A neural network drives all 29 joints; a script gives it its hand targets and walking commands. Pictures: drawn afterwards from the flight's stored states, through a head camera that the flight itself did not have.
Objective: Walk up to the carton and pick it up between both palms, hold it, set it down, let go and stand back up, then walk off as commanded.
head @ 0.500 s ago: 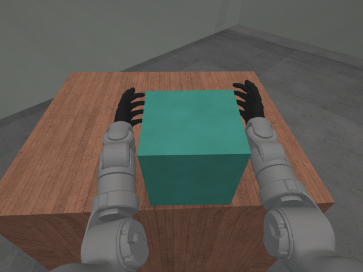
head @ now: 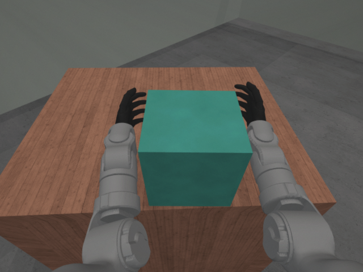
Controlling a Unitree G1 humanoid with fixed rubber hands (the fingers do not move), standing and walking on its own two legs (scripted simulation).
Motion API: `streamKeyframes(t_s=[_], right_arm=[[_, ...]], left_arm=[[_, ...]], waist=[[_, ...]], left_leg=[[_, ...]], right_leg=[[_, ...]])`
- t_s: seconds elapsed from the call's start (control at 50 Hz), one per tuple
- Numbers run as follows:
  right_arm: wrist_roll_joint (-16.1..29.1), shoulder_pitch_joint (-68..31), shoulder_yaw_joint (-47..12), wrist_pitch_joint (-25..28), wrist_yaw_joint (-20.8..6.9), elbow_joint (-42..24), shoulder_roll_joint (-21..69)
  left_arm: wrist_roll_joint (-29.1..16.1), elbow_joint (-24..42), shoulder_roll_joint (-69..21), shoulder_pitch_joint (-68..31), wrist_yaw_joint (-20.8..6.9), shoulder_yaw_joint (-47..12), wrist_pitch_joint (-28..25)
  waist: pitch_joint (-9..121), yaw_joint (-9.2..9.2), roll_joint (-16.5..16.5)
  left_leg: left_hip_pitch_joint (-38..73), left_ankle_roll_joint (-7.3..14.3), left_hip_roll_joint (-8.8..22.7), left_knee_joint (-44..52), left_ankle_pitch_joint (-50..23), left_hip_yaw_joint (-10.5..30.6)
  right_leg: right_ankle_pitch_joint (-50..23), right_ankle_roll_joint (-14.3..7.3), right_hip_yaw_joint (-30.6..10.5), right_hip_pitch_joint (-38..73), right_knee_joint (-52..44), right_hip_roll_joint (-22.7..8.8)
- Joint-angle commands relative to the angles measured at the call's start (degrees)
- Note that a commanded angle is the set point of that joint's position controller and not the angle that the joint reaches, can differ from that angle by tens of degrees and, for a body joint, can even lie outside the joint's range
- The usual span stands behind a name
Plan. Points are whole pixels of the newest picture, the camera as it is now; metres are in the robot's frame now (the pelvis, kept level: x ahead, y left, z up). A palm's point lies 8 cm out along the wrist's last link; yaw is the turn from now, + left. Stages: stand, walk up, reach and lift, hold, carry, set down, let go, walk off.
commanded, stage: set down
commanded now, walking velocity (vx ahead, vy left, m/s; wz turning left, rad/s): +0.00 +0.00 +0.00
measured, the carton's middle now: (190, 150) +0.36 -0.01 +0.09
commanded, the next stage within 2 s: none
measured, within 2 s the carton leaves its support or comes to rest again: neither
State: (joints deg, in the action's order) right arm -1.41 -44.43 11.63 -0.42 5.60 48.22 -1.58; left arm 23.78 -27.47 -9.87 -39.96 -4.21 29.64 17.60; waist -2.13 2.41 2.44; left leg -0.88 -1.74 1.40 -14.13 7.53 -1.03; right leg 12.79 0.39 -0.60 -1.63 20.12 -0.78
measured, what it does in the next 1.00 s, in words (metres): stands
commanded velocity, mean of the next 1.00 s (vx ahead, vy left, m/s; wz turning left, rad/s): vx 0.00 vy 0.00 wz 0.00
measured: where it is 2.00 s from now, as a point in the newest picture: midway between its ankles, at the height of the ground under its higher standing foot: outside the picture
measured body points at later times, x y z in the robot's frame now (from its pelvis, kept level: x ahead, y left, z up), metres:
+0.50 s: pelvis -0.01 +0.00 +0.00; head +0.00 +0.01 +0.45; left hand +0.40 +0.15 +0.10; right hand +0.41 -0.15 +0.15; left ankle +0.01 +0.14 -0.75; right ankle -0.01 -0.11 -0.75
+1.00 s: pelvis -0.04 +0.00 +0.00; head -0.07 +0.02 +0.45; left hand +0.33 +0.18 +0.12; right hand +0.33 -0.18 +0.13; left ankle +0.01 +0.15 -0.75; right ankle -0.01 -0.11 -0.75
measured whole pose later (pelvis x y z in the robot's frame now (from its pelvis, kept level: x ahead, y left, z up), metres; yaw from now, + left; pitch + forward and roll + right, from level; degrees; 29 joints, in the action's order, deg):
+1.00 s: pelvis -0.04 +0.00 +0.00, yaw -1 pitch -5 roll +0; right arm 18.2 -30.3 -1.6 -13.2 9.2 29.9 -9.7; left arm -4.0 -15.0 8.7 -25.0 6.5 7.1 28.7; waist -0.4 2.1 2.4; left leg -8.4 -2.4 3.3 -19.5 6.6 -1.0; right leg 8.7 -0.5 -0.8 -6.9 20.1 1.2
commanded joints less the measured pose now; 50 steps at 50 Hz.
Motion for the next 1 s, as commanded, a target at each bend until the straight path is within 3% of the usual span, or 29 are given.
streamKeyframes(t_s=[0.0, 0.02, 0.16, 0.24, 0.28, 0.32, 0.44, 0.52, 0.64, 0.68, 0.78, 0.82, 0.88, 0.98], right_arm=[[-6.4, -18.8, -7.1, 1.0, -7.7, -4.6, 26.6], [-6.0, -18.8, -7.4, 1.1, -7.7, -5.0, 25.6], [-3.2, -17.2, -7.7, 1.8, -5.8, -4.4, 14.6], [4.5, -18.2, -11.5, 2.2, -2.0, -2.0, 1.5], [8.7, -18.8, -13.2, 2.0, 0.4, 0.0, -4.9], [12.1, -20.5, -15.3, 1.0, 1.4, 1.3, -5.1], [18.5, -20.9, -17.6, -1.4, 3.4, -0.1, -10.6], [20.5, -20.2, -17.7, -3.4, 3.9, -2.5, -13.1], [23.2, -11.7, -17.4, -5.2, 5.3, -7.8, -17.1], [23.7, -10.7, -16.7, -5.3, 5.8, -13.0, -18.2], [24.7, -11.7, -16.5, -5.9, 6.2, -30.4, -18.1], [24.3, -12.5, -15.6, -6.9, 5.3, -34.3, -18.5], [23.6, -9.3, -14.2, -10.0, 3.6, -35.4, -19.1], [22.2, 2.0, -11.2, -14.4, 1.5, -30.4, -20.4]], left_arm=[[0.9, -2.7, -14.8, -17.5, -4.6, -10.3, -2.3], [0.9, -3.0, -13.5, -17.5, -4.4, -9.8, -2.5], [-0.8, -3.6, -4.1, -16.4, -1.7, -9.2, -4.5], [-6.0, -5.0, 7.6, -17.3, 3.2, -9.1, -6.4], [-9.4, -5.8, 13.0, -18.3, 6.2, -9.5, -7.0], [-11.0, -6.1, 13.6, -20.9, 8.1, -9.9, -7.4], [-18.5, -2.0, 17.3, -24.2, 11.8, -16.4, -8.8], [-21.8, -1.3, 20.3, -21.7, 12.4, -17.8, -7.8], [-22.2, 3.6, 21.6, -11.2, 9.9, -18.1, 0.4], [-23.1, 5.9, 21.4, -8.7, 8.9, -19.0, 3.3], [-26.3, 14.1, 23.1, -7.3, 8.4, -20.1, 6.8], [-27.8, 18.0, 23.9, -8.7, 9.5, -21.0, 7.6], [-29.9, 21.2, 24.1, -7.1, 10.8, -22.8, 8.9], [-28.8, 26.2, 23.5, 1.8, 12.2, -22.7, 12.7]], waist=[[12.4, -5.11, 2.5], [13.3, -5.77, 2.7], [14.8, -5.56, 2.0], [13.8, -6.42, 1.0], [12.8, -6.03, 0.9], [13.4, -6.81, 0.2], [26.1, -5.70, -3.6], [27.2, -6.38, -4.2], [19.9, -3.79, -4.2], [17.9, -2.85, -3.3], [21.2, -4.17, -2.3], [23.0, -4.57, -3.1], [20.7, -4.40, -3.1], [13.5, -2.35, -3.7]], left_leg=[[4.0, 4.0, -2.5, 0.1, -8.9, -8.5], [4.1, 4.1, -2.5, -0.1, -9.5, -8.7], [3.6, 3.4, -2.5, -1.1, -11.3, -8.7], [1.7, 3.0, -2.3, -2.1, -11.6, -8.9], [0.2, 3.0, -2.1, -2.8, -11.3, -8.7], [-0.6, 2.9, -1.9, -3.6, -10.7, -8.5], [3.4, 0.5, -1.3, -6.3, -14.2, -6.8], [1.8, 0.0, -1.2, -6.8, -13.4, -5.4], [2.1, -0.2, -1.7, -6.3, -17.2, -3.3], [2.5, 0.0, -1.9, -6.4, -17.5, -2.9], [1.4, 1.1, -2.7, -6.4, -13.2, -2.9], [1.7, 1.3, -2.3, -5.9, -9.1, -2.7], [0.2, 1.6, -1.9, -4.3, -1.5, -2.4], [1.0, 1.5, -1.8, -1.5, 4.7, -1.2]], right_leg=[[-19.5, 4.0, 4.5, -0.2, -4.5, 3.4], [-20.2, 4.1, 4.3, 0.0, -4.2, 3.5], [-23.3, 3.8, 4.1, 0.4, -3.2, 4.0], [-24.9, 3.5, 3.0, 0.2, -2.8, 4.1], [-25.6, 3.7, 2.5, -1.0, -2.7, 4.5], [-24.6, 3.3, 1.5, -2.2, -3.0, 4.6], [-22.8, 1.2, 0.9, -6.4, -2.4, 5.5], [-21.1, 0.7, 0.2, -6.9, -2.6, 4.9], [-27.7, 1.4, 0.6, -2.4, -2.4, 5.3], [-28.1, 1.8, 1.2, -1.9, -2.5, 5.5], [-19.6, 2.2, 1.7, -2.7, -3.2, 5.2], [-11.7, 1.5, 2.0, -5.3, -3.6, 5.2], [-3.3, 0.8, 2.2, -8.5, -4.3, 4.7], [1.4, 0.3, 1.9, -10.0, -5.2, 4.3]])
